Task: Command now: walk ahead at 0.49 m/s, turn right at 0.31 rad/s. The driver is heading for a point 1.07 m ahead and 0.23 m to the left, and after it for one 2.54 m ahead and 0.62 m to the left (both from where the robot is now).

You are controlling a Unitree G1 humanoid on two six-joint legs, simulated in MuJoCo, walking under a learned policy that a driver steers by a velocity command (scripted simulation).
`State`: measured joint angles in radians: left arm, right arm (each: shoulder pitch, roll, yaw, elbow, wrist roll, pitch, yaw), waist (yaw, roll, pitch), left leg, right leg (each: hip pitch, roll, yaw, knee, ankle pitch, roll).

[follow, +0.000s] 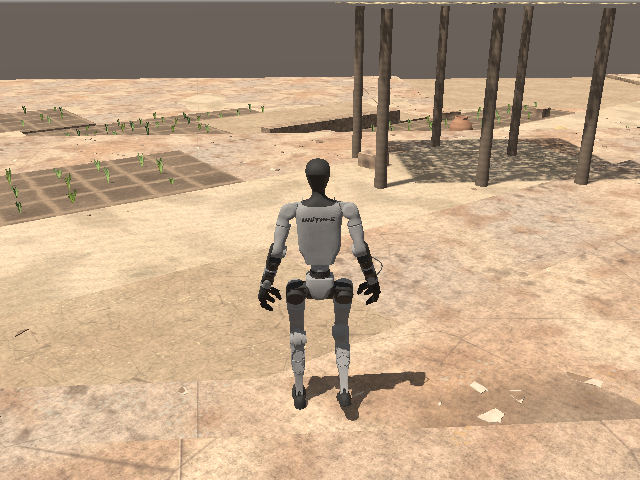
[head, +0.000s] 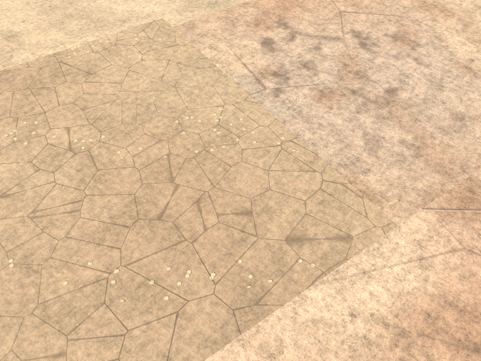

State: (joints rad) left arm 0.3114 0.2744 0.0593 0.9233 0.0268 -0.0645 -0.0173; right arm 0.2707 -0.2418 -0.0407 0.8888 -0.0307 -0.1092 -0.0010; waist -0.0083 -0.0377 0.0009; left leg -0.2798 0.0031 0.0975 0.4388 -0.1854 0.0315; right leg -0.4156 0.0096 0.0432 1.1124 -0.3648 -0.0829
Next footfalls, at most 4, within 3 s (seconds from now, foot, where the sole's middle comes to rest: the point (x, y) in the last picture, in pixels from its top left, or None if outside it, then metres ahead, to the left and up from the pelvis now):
0.28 right None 0.24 -0.14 -0.78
0.80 left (190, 354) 0.56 0.15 -0.88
1.14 right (226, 256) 0.94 0.05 -0.96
1.58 left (141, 247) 0.98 0.37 -0.96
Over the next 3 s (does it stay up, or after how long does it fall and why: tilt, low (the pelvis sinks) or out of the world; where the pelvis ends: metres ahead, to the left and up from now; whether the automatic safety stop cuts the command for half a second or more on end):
stays up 1.15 0.19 -0.19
